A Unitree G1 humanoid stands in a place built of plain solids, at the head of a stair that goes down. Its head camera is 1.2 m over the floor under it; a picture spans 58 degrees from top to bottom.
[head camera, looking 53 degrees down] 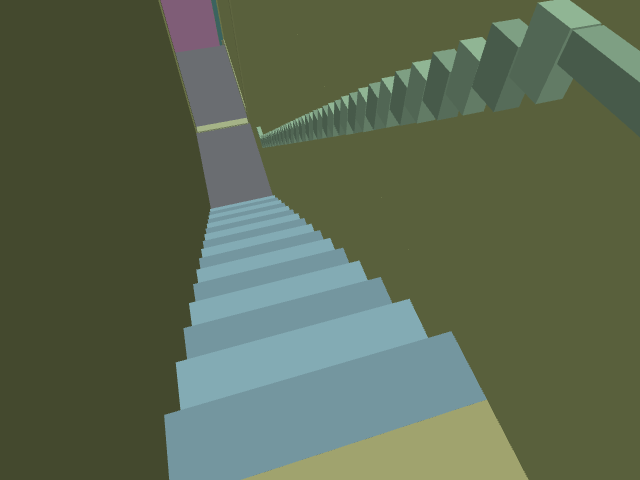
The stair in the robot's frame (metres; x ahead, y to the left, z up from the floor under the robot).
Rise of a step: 0.20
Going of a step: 0.23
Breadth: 0.94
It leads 17 degrees to the left of straight ahead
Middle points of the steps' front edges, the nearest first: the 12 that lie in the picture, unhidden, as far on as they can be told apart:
0.44 0.01 0.00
0.66 0.08 -0.20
0.88 0.14 -0.39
1.10 0.21 -0.59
1.32 0.27 -0.79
1.54 0.34 -0.98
1.76 0.41 -1.18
1.98 0.47 -1.38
2.20 0.54 -1.57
2.42 0.60 -1.77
2.64 0.67 -1.97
2.86 0.73 -2.16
